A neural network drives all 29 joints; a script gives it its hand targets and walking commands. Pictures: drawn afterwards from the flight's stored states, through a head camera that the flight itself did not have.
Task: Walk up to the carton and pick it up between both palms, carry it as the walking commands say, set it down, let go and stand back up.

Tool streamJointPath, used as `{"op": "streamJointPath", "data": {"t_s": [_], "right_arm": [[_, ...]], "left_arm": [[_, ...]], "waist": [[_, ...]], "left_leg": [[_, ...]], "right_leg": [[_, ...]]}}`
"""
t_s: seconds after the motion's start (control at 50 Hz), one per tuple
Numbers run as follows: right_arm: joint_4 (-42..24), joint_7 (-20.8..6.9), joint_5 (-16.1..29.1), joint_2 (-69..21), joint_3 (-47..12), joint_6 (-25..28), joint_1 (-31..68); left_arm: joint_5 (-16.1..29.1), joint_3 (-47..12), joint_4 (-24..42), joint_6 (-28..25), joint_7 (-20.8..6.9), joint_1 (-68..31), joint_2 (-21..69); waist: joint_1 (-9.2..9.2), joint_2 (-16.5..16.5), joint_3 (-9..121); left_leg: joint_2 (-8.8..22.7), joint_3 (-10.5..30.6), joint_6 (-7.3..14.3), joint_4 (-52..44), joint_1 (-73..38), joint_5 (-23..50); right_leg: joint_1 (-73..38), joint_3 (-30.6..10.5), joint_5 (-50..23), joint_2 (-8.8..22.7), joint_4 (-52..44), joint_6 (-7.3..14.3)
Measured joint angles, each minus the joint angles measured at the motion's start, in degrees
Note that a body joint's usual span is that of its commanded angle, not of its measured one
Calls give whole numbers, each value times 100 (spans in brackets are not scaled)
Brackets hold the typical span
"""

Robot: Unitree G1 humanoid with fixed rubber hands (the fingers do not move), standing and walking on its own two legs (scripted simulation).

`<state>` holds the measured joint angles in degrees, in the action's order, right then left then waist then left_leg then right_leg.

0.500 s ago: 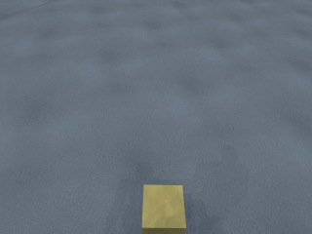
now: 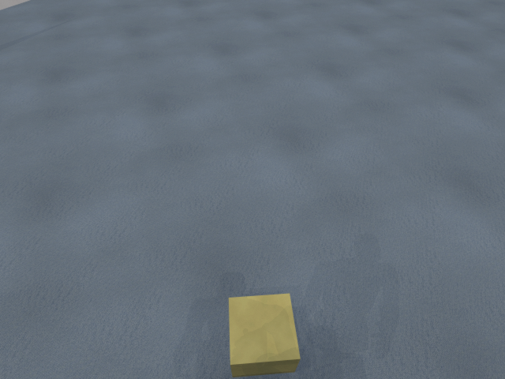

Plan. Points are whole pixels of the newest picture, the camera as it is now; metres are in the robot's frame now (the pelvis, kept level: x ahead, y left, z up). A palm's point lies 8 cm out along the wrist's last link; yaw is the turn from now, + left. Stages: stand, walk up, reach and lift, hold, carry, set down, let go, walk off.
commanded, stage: walk up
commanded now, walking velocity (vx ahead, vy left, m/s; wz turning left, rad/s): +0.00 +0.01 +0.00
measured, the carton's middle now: (261, 334) +0.42 -0.02 -0.68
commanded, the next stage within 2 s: stand in 0.42 s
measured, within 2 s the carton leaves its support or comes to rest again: neither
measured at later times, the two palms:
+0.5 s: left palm out of the picture -0.01 +0.23 -0.14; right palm out of the picture -0.01 -0.23 -0.14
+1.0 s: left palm out of the picture +0.12 +0.23 -0.14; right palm out of the picture +0.12 -0.22 -0.13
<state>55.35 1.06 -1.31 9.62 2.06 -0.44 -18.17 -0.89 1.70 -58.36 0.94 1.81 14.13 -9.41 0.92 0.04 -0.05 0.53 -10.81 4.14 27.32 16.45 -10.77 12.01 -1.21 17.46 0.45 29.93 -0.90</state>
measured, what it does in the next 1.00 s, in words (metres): stands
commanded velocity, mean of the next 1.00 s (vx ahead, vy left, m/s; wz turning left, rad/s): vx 0.00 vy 0.00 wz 0.00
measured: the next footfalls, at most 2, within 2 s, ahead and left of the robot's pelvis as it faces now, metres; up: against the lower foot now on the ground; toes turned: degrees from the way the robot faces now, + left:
none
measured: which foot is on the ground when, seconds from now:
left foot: down 0.00-1.00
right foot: down 0.00-1.00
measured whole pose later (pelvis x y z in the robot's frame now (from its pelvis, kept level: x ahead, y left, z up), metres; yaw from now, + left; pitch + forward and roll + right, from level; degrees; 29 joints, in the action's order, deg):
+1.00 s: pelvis -0.04 +0.01 -0.03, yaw +1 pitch -7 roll +0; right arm 43.3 0.6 0.0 11.6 0.3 -20.5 -0.6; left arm 1.4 0.8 -44.1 24.2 1.0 -1.5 -9.5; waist -0.2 0.0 -7.6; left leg 0.8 -10.8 4.1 42.0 20.0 -16.1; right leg 15.3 -1.0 23.3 1.4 44.9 -0.9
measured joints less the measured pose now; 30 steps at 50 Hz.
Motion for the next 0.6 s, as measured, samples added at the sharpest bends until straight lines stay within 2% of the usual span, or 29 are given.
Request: {"op": "streamJointPath", "data": {"t_s": [0.6], "right_arm": [[0,0,0,0,0,-7,-97]], "left_arm": [[-10,-5,0,21,-34,481,0]], "waist": [[-34,0,-3]], "left_leg": [[39,0,0,-45,-1,180]], "right_leg": [[-1,0,-197,-39,-55,0]]}}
